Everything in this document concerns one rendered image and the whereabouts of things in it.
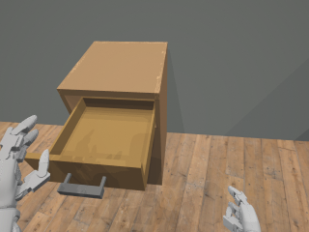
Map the handle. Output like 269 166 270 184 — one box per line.
57 173 107 199

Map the robot right hand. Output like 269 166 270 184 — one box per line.
223 186 262 232

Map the drawer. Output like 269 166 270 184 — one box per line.
24 96 156 191

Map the cabinet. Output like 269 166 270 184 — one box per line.
57 41 168 186

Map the robot left hand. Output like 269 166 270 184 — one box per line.
0 115 50 209

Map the robot left forearm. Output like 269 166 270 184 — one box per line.
0 208 22 232

